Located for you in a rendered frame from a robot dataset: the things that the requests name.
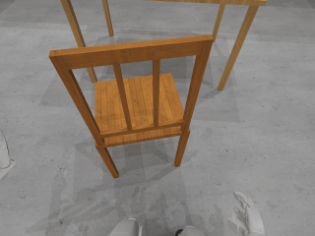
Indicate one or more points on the robot left hand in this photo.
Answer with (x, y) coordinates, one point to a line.
(5, 162)

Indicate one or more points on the chair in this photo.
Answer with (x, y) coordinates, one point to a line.
(140, 109)

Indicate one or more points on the robot right hand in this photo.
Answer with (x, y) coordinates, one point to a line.
(245, 223)

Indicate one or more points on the table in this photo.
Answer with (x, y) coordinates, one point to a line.
(247, 22)

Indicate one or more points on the robot left thigh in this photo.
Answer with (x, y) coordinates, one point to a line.
(127, 227)

